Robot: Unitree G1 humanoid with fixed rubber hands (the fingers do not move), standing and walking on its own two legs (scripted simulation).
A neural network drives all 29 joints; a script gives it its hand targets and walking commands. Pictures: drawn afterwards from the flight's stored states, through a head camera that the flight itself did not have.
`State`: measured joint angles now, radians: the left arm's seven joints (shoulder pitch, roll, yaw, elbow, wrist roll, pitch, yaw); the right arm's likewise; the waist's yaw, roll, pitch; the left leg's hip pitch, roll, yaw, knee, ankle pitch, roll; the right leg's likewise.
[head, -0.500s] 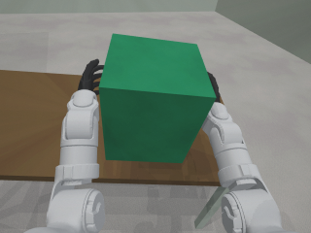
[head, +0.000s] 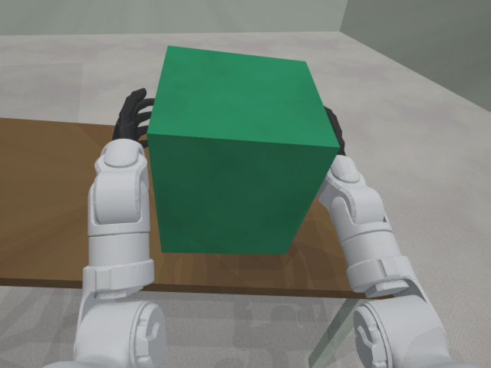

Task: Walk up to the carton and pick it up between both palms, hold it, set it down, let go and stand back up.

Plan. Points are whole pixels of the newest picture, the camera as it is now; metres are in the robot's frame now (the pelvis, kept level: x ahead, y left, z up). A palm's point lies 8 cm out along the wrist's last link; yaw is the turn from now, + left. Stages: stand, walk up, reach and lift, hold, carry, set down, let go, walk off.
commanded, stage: hold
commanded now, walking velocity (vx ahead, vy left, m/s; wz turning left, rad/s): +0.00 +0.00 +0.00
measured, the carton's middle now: (231, 159) +0.38 +0.01 +0.19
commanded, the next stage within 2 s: none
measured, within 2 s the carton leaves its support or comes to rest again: neither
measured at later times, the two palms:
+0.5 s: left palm (129, 138) +0.36 +0.16 +0.23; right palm (331, 154) +0.37 -0.14 +0.21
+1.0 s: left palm (125, 142) +0.36 +0.16 +0.23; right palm (327, 155) +0.37 -0.14 +0.21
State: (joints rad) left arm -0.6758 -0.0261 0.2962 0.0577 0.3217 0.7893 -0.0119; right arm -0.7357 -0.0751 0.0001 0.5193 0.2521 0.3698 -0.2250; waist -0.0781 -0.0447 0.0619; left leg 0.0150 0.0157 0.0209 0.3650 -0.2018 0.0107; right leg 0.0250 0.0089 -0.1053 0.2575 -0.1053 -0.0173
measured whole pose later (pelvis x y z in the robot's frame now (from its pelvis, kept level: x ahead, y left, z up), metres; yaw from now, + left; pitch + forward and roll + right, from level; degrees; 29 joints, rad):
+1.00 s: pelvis +0.00 +0.00 +0.00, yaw +1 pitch -11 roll -1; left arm -0.69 -0.01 0.32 0.04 0.34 0.83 -0.07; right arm -0.74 -0.03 -0.04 0.47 0.21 0.42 -0.24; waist -0.09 -0.05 0.07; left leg 0.02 0.01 0.00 0.35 -0.19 0.00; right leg 0.03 0.00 -0.12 0.27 -0.12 -0.02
